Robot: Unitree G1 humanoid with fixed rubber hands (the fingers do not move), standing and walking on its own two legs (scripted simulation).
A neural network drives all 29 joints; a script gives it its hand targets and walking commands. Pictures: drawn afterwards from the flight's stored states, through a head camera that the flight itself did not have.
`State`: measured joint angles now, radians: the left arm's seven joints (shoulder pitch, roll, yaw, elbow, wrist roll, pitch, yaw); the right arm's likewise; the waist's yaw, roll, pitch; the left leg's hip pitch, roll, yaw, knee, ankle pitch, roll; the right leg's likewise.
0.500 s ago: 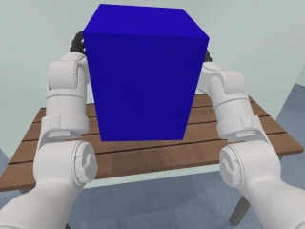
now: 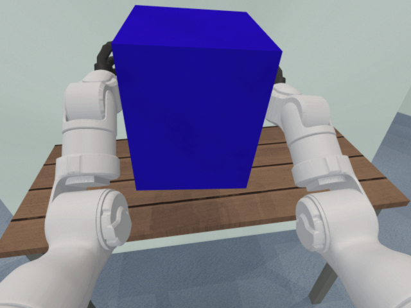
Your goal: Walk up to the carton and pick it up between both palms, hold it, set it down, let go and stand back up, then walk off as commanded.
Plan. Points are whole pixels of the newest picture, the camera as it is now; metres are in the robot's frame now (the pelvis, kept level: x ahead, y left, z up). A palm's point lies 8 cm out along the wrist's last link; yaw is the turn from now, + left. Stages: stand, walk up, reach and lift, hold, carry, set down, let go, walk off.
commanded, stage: hold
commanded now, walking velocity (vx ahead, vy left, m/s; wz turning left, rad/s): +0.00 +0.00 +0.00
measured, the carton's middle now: (192, 99) +0.38 -0.01 +0.28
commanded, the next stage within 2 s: none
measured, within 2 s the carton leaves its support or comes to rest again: neither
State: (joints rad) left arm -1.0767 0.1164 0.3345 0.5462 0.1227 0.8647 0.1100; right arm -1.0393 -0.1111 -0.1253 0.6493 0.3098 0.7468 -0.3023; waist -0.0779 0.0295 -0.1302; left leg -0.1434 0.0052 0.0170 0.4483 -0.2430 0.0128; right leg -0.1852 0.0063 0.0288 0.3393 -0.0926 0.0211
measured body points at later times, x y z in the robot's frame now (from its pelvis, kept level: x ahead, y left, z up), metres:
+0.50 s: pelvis +0.00 +0.00 +0.00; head -0.08 +0.00 +0.44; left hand +0.40 +0.14 +0.31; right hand +0.39 -0.15 +0.28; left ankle +0.00 +0.10 -0.74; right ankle +0.06 -0.14 -0.74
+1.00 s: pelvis +0.00 +0.00 +0.00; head -0.08 +0.00 +0.44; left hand +0.40 +0.14 +0.31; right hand +0.39 -0.15 +0.28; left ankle +0.00 +0.10 -0.74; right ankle +0.06 -0.14 -0.74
